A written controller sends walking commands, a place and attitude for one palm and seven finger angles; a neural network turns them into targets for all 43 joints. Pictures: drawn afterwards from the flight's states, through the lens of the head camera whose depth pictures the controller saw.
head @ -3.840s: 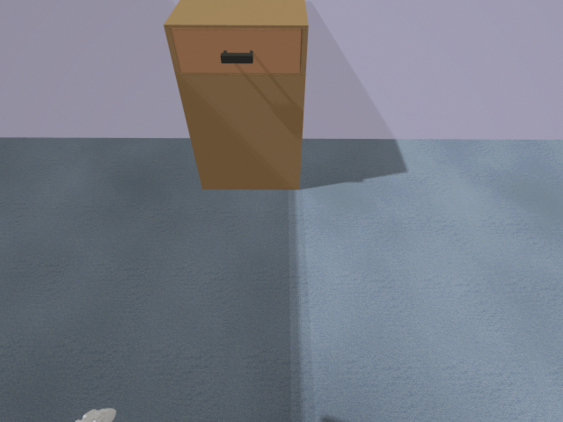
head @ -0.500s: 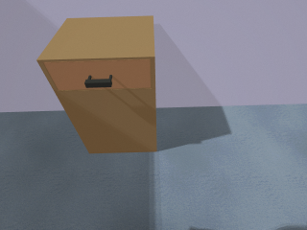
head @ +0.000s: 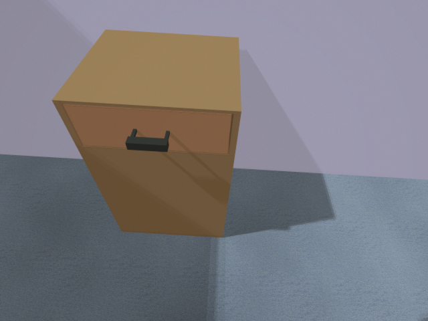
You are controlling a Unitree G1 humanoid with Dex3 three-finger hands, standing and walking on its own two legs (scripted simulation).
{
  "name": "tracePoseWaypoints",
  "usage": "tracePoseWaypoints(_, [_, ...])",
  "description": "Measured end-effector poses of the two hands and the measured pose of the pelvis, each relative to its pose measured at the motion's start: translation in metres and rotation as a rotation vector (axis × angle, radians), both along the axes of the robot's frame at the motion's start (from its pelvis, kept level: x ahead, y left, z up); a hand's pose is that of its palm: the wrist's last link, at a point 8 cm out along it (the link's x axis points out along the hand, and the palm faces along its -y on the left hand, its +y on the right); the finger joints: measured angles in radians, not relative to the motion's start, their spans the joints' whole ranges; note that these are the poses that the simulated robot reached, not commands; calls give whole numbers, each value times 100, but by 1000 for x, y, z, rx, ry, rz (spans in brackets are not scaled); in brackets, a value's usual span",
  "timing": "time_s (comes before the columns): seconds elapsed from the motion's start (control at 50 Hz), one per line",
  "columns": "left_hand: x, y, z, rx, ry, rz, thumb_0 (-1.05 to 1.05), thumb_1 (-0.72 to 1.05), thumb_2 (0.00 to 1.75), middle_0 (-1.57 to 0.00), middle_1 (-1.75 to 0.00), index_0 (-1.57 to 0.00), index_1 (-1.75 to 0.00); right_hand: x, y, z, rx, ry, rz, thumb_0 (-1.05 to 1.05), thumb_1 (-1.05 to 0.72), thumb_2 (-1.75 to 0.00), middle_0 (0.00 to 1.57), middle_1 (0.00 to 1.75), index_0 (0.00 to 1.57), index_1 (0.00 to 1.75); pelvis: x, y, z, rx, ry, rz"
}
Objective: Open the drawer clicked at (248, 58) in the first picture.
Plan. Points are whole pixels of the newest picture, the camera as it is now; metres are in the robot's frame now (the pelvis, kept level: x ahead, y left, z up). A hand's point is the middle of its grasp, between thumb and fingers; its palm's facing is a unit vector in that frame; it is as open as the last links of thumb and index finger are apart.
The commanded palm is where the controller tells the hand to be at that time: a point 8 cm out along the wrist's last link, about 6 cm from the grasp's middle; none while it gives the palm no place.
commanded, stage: come to a stop and stand still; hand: left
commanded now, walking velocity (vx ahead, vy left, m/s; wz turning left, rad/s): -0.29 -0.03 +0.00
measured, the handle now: (149, 138) +0.58 +0.23 -0.06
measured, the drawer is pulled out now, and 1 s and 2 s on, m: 0.00 0.00 0.00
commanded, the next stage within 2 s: look again from close up in 1.22 s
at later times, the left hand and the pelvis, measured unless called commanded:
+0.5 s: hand out of the picture +0.07 +0.19 -0.18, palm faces +0.08 -0.97 -0.21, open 7.4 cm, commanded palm none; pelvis -0.01 +0.00 -0.01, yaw +2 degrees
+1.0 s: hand out of the picture -0.05 +0.13 -0.17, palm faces +0.06 -0.98 -0.17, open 7.4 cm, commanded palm none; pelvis -0.04 -0.02 +0.00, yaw +1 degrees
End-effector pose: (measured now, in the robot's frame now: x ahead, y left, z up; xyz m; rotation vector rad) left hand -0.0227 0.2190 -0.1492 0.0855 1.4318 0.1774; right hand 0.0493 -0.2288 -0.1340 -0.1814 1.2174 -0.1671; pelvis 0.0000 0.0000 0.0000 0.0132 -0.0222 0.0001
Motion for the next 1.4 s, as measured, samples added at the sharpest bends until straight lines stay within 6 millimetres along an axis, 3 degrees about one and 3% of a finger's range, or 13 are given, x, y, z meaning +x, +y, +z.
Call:
tracePoseWaypoints(0.08, [44,-4,2,45,-66,-25,1,92,90,-20,-30,-20,-30,-7,-5,-13,34,86,-17,-1,-94,-89,20,30,20,30,15,-10,-3,22,-13,3])
tracePoseWaypoints(0.18, [76,-8,8,92,-105,-56,1,93,90,-20,-30,-20,-30,-9,-13,-30,81,142,-60,0,-92,-89,20,30,20,30,26,-24,-9,15,-13,6])
tracePoseWaypoints(0.28, [96,-9,15,105,-160,-51,0,92,90,-20,-30,-20,-30,-8,-18,-27,74,163,-58,0,-92,-89,20,30,20,30,20,-24,-6,8,0,23])
tracePoseWaypoints(0.38, [102,0,16,96,-213,-43,0,91,90,-20,-30,-20,-30,-6,-16,-19,45,131,-31,0,-91,-89,20,30,20,30,6,-16,-4,3,10,35])
tracePoseWaypoints(0.48, [89,15,3,66,-217,-28,0,90,90,-20,-30,-20,-30,-18,-6,-13,9,89,-11,0,-91,-89,20,30,20,30,-7,-3,-10,-9,6,31])
tracePoseWaypoints(0.6, [55,19,7,57,-142,-19,0,91,90,-20,-30,-20,-30,-34,5,-6,16,110,0,0,-91,-89,20,30,20,30,-14,-1,-1,0,14,20])
tracePoseWaypoints(0.76, [1,-1,12,65,-28,-34,0,91,90,-20,-30,-20,-30,-51,-4,-17,57,116,-32,1,-92,-89,20,30,20,30,-23,-9,1,3,3,7])
tracePoseWaypoints(0.88, [-24,-20,12,38,1,-24,0,91,90,-20,-30,-20,-30,-72,-8,-16,66,147,-27,0,-92,-89,20,30,20,30,-31,-17,4,-2,-11,8])
tracePoseWaypoints(1.04, [-38,-38,7,0,6,-11,0,91,90,-20,-30,-20,-30,-106,-8,-14,70,217,-33,0,-91,-89,20,30,20,30,-40,-24,4,-7,-10,11])
tracePoseWaypoints(1.2, [-43,-41,4,-14,22,-8,0,91,90,-20,-30,-20,-30,-133,-2,-12,74,279,-56,0,-91,-89,20,30,20,30,-41,-23,3,-10,2,11])
tracePoseWaypoints(1.32, [-40,-37,4,-12,22,-10,0,91,90,-20,-30,-20,-30,-137,6,-11,81,293,-65,0,-91,-89,20,30,20,30,-38,-20,4,-10,5,11])
tracePoseWaypoints(1.4, [-35,-28,2,6,-5,-40,0,91,90,-20,-30,-20,-30,-125,11,-18,92,257,-53,0,-91,-89,20,30,20,30,-38,-11,-2,-39,18,13])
